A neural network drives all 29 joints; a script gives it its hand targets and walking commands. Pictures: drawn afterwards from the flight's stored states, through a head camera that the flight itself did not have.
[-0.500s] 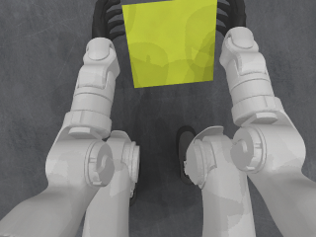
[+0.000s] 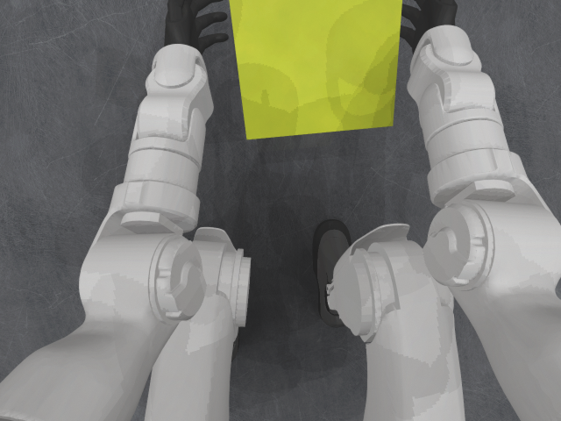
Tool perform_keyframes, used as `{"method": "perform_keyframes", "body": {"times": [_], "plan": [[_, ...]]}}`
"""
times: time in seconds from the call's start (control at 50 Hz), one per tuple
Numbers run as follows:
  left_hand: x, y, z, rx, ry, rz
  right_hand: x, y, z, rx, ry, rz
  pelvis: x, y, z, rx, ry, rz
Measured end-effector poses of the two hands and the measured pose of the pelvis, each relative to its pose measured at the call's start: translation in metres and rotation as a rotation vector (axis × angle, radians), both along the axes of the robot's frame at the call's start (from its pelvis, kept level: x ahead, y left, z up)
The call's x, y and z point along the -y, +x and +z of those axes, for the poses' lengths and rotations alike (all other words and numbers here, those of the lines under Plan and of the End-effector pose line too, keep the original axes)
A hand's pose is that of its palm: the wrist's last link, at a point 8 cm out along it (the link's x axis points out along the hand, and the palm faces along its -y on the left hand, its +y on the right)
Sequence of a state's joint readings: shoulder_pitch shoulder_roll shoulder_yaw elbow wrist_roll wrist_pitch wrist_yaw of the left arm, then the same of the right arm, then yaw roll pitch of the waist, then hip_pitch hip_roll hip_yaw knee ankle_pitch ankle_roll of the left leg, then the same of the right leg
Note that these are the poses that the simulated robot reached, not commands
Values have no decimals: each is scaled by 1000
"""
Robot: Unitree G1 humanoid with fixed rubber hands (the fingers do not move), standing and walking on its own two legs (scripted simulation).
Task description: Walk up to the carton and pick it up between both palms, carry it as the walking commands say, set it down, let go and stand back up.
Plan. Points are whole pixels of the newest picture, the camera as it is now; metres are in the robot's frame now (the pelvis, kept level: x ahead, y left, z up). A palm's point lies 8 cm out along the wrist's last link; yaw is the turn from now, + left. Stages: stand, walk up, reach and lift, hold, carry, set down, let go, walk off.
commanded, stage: set down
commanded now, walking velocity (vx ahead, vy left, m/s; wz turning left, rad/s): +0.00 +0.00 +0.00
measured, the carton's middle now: (305, 54) +0.54 -0.06 -0.24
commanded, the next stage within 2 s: none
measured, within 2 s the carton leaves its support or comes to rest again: rests again in 1.52 s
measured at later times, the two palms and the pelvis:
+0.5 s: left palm (184, 38) +0.54 +0.08 -0.15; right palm (429, 23) +0.54 -0.19 -0.14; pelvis +0.01 +0.00 +0.00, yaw +0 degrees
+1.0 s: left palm (183, 34) +0.55 +0.08 -0.15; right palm (427, 20) +0.55 -0.19 -0.15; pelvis +0.01 +0.00 +0.00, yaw +0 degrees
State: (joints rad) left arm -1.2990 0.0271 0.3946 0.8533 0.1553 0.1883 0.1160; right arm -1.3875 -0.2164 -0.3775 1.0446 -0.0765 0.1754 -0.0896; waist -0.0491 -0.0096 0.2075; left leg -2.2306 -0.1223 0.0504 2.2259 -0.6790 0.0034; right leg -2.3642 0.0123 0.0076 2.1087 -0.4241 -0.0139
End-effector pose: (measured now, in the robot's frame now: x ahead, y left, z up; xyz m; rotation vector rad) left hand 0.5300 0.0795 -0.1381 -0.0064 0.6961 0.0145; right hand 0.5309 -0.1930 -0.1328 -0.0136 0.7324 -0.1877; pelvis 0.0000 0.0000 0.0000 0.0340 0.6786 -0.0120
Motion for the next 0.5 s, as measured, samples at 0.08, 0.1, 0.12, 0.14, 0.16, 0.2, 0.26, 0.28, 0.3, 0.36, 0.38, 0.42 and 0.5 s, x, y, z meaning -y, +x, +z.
{"method": "perform_keyframes", "body": {"times": [0.08, 0.1, 0.12, 0.14, 0.16, 0.2, 0.26, 0.28, 0.3, 0.36, 0.38, 0.42, 0.5], "plan": [[-1, 2, -1, 3, -3, -6, 0, 2, -1, 1, 2, 4, 0, 0, 0, 0, -1, 1], [-1, 2, -1, 4, -4, -7, 0, 2, -1, 1, 2, 5, 1, 0, 0, 0, -1, 2], [-1, 2, -2, 4, -4, -8, 0, 2, -1, 2, 3, 6, 1, 0, 0, -1, -2, 2], [-1, 3, -2, 5, -5, -9, 1, 3, -2, 3, 3, 7, 1, 0, 0, -1, -2, 2], [-1, 3, -2, 6, -6, -10, 1, 3, -2, 3, 3, 8, 1, 0, 0, -2, -3, 3], [-1, 4, -3, 8, -7, -11, 1, 4, -2, 4, 4, 10, 1, 1, 0, -3, -4, 4], [-2, 6, -4, 10, -10, -14, 1, 6, -3, 7, 5, 12, 0, 1, 0, -6, -5, 5], [-2, 6, -5, 11, -10, -15, 1, 6, -4, 7, 5, 12, 0, 2, 0, -7, -6, 5], [-2, 7, -5, 12, -11, -15, 1, 7, -4, 8, 5, 13, 0, 2, 0, -8, -6, 6], [-2, 8, -6, 15, -14, -17, 1, 8, -5, 10, 6, 14, 0, 3, 0, -12, -8, 7], [-2, 9, -7, 16, -15, -18, 1, 9, -6, 11, 6, 15, 0, 3, 0, -14, -8, 8], [-3, 10, -8, 19, -16, -19, 1, 10, -6, 12, 7, 16, 0, 4, 0, -17, -10, 9], [-3, 12, -10, 23, -20, -21, 1, 12, -8, 15, 9, 16, -1, 6, 0, -24, -12, 11]]}}
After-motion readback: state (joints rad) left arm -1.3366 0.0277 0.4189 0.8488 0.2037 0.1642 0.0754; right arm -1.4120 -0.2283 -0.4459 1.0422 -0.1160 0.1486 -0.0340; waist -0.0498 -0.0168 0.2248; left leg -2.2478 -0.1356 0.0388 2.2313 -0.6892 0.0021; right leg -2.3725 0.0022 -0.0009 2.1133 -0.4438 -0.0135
